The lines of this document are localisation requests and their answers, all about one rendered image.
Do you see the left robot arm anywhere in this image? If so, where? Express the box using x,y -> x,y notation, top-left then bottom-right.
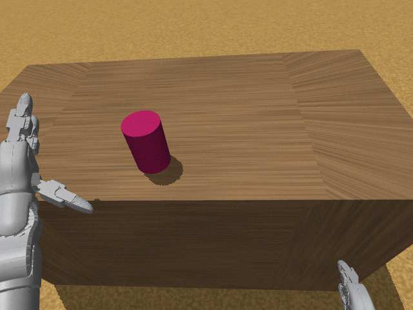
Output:
0,192 -> 43,310

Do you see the right robot hand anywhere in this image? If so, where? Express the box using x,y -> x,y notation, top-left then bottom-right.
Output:
337,260 -> 376,310

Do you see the left robot hand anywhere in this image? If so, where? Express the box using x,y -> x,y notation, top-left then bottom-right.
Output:
0,93 -> 94,214

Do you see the can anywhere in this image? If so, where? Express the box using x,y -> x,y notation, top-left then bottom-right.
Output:
121,110 -> 171,174

